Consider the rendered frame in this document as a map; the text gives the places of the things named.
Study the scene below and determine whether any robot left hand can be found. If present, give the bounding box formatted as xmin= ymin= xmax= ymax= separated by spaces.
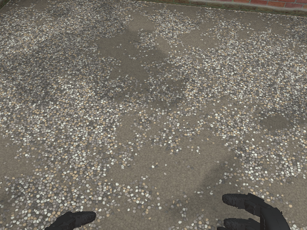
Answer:
xmin=44 ymin=211 xmax=96 ymax=230

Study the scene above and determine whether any robot right hand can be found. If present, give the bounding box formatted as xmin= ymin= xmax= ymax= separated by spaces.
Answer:
xmin=217 ymin=193 xmax=291 ymax=230

